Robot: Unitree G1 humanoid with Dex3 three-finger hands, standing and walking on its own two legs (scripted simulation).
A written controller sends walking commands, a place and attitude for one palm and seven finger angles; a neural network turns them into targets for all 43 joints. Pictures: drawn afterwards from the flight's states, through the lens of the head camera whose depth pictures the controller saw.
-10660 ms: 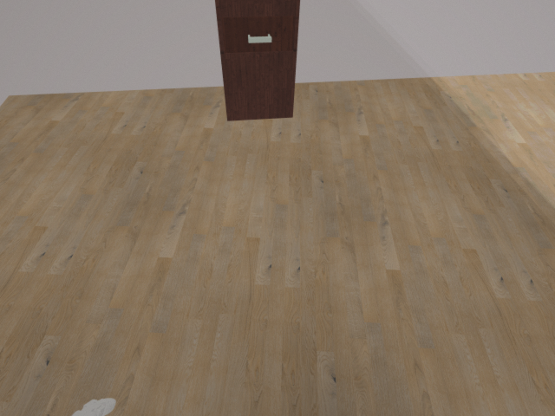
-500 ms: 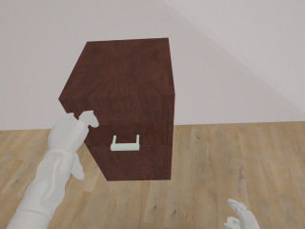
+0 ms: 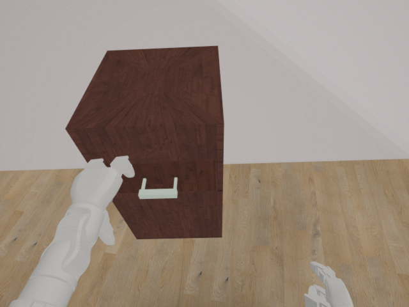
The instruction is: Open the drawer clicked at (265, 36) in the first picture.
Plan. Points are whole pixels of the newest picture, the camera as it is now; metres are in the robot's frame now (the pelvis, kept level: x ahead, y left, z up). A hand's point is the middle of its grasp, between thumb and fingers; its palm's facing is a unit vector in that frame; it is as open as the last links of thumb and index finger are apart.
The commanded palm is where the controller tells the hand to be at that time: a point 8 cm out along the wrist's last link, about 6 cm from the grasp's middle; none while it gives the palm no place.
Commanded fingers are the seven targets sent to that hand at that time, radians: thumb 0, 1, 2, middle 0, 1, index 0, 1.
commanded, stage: move the hooked fingers above the handle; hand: left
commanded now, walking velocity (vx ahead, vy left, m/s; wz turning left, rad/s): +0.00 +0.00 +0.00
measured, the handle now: (159, 187) +0.51 +0.22 -0.23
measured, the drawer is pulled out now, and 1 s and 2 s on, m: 0.00 0.00 0.00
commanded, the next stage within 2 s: none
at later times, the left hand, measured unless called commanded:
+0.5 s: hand (133, 189) +0.38 +0.23 -0.04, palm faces -0.01 -0.09 -1.00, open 13.8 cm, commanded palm +0.36 +0.24 +0.01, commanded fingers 0.00 -0.50 0.30 -0.30 -1.20 -0.30 -1.20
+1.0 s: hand (147, 191) +0.43 +0.22 -0.13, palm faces -0.03 -0.03 -1.00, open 13.9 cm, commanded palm +0.42 +0.21 -0.07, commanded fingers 0.00 -0.50 0.30 -0.30 -1.20 -0.30 -1.20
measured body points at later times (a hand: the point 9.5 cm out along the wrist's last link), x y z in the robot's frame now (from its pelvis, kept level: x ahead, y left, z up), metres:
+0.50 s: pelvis +0.01 +0.02 -0.03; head +0.07 +0.01 +0.41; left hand +0.38 +0.23 +0.01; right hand +0.10 -0.25 -0.16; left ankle +0.03 +0.14 -0.73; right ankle -0.04 -0.10 -0.73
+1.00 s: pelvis -0.03 +0.03 -0.09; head +0.09 +0.04 +0.35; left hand +0.43 +0.22 -0.07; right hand +0.02 -0.24 -0.21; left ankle +0.03 +0.14 -0.73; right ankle -0.04 -0.10 -0.73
